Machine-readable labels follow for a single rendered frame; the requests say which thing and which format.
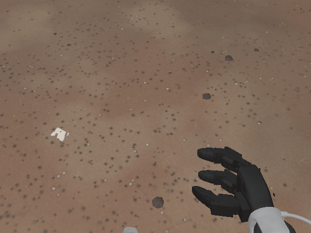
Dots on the robot right forearm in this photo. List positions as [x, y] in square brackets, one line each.
[268, 220]

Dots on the right robot hand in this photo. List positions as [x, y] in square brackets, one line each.
[248, 186]

